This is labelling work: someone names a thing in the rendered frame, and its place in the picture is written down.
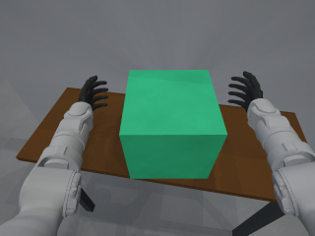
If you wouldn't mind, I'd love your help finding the carton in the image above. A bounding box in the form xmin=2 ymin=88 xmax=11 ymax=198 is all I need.
xmin=119 ymin=70 xmax=227 ymax=179

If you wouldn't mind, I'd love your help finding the table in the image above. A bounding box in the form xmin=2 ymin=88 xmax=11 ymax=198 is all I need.
xmin=16 ymin=88 xmax=307 ymax=236

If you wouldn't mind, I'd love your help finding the right robot forearm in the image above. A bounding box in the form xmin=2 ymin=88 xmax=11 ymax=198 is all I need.
xmin=247 ymin=98 xmax=315 ymax=172

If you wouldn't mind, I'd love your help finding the left robot hand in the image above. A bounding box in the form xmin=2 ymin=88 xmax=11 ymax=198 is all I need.
xmin=78 ymin=76 xmax=108 ymax=111

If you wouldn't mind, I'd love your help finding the robot left upper arm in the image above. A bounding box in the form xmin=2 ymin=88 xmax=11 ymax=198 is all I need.
xmin=0 ymin=166 xmax=82 ymax=236

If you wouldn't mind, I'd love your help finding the left robot forearm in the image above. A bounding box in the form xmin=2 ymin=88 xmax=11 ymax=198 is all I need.
xmin=19 ymin=101 xmax=94 ymax=210

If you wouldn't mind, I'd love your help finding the robot right upper arm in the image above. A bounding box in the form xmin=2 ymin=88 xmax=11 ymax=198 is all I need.
xmin=272 ymin=161 xmax=315 ymax=236

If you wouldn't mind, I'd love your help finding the right robot hand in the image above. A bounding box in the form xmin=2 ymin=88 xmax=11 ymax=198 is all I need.
xmin=228 ymin=71 xmax=263 ymax=112

